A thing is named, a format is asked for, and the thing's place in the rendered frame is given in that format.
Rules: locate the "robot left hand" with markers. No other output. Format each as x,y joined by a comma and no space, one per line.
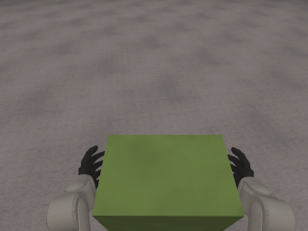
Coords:
88,166

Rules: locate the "carton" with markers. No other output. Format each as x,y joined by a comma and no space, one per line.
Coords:
166,183

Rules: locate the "robot right forearm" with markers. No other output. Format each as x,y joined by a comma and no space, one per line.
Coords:
264,210

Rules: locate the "robot left forearm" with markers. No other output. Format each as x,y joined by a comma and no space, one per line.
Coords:
70,211

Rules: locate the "robot right hand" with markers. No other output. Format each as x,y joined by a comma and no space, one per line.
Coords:
242,167

